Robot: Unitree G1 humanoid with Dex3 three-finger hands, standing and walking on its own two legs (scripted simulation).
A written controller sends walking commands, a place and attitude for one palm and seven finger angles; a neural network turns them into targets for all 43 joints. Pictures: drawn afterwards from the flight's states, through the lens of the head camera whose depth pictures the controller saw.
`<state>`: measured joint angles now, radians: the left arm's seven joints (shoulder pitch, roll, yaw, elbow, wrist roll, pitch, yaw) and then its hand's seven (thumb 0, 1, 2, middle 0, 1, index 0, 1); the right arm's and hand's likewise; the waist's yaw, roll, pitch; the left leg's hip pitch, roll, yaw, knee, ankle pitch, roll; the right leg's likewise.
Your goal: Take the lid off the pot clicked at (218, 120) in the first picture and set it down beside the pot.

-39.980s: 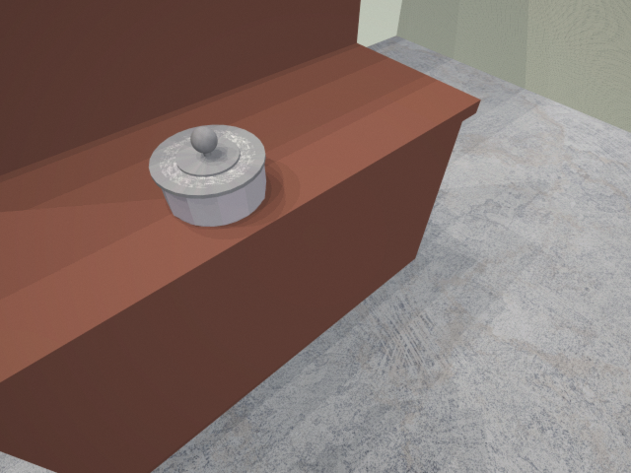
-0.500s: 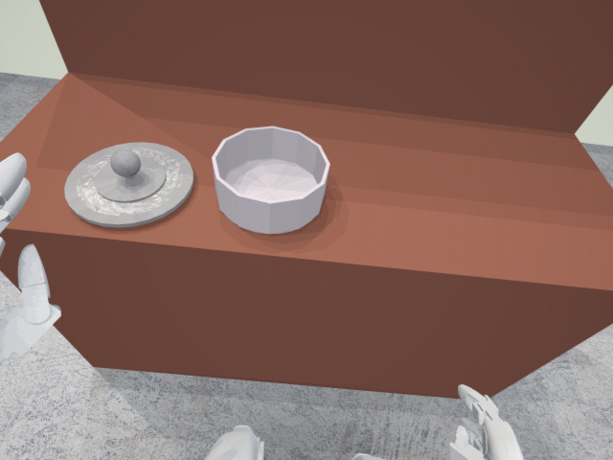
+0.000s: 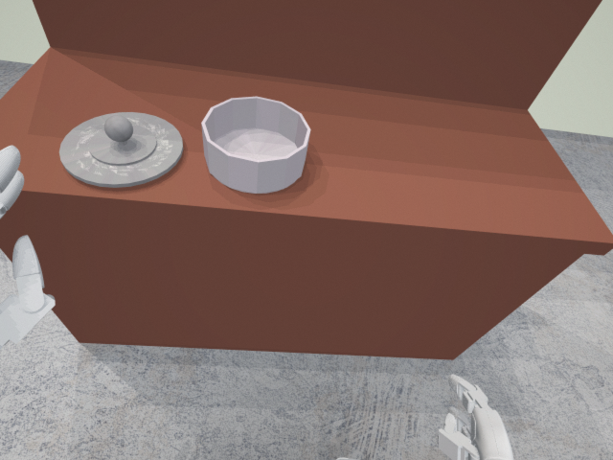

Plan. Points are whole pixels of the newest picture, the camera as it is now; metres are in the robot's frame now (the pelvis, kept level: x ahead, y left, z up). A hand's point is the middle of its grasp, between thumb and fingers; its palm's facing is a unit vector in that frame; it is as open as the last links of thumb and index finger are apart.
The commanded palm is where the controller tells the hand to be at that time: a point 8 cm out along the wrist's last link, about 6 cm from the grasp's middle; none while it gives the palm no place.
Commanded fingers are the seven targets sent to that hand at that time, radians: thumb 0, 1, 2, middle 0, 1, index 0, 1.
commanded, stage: stop stepping back and stand still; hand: left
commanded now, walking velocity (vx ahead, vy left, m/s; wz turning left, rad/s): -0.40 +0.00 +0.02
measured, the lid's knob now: (119, 128) +0.63 +0.35 +0.03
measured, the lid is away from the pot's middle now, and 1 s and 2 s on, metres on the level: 0.24 0.24 0.24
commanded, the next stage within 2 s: let the arm hang, fingers relaxed in 1.88 s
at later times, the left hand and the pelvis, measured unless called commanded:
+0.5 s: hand out of the picture +0.08 +0.25 +0.18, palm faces +0.39 -0.85 -0.35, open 7.4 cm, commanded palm +0.03 +0.29 +0.20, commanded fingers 0.00 0.90 0.90 -0.20 -0.30 -0.20 -0.30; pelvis -0.10 +0.01 +0.00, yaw -1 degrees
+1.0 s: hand out of the picture +0.06 +0.29 -0.08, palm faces +0.23 -0.92 -0.31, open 7.4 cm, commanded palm none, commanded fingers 0.00 0.90 0.90 -0.20 -0.30 -0.20 -0.30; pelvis -0.12 +0.05 -0.02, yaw +5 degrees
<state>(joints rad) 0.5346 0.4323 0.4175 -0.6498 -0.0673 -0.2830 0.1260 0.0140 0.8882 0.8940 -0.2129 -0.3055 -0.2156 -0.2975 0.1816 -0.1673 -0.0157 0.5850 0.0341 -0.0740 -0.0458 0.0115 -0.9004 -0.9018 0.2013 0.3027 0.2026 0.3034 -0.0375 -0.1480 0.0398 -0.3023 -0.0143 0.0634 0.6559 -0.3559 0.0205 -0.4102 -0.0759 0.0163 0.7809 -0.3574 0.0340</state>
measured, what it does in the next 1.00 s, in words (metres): walks backwards: right foot, then left foot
